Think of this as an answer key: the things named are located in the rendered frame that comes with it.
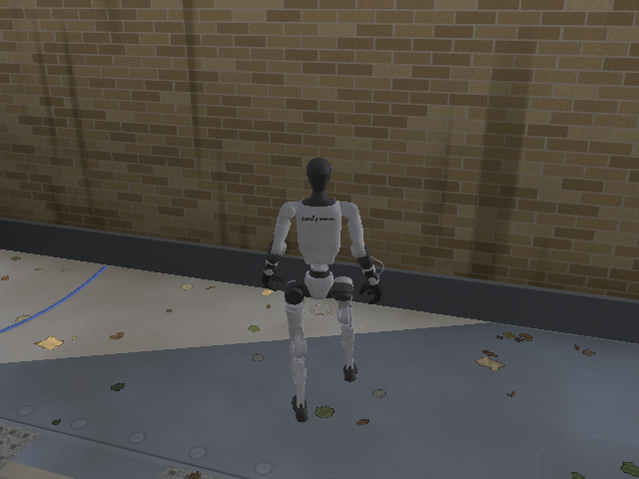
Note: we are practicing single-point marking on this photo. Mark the robot right hand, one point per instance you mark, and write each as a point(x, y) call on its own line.
point(373, 289)

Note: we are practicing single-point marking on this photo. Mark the humanoid robot torso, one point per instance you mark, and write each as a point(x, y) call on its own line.
point(319, 242)

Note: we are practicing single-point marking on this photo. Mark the robot left hand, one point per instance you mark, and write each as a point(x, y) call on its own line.
point(275, 276)

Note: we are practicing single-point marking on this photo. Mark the left robot forearm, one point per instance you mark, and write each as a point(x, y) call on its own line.
point(271, 261)

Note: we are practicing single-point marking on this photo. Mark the right robot forearm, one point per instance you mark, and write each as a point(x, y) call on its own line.
point(368, 268)

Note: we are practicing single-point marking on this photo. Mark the right robot upper arm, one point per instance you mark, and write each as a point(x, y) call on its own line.
point(351, 212)

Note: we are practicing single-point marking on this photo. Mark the left robot upper arm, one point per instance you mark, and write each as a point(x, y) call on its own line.
point(287, 212)

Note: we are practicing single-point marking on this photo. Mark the robot head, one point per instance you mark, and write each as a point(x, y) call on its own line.
point(318, 172)

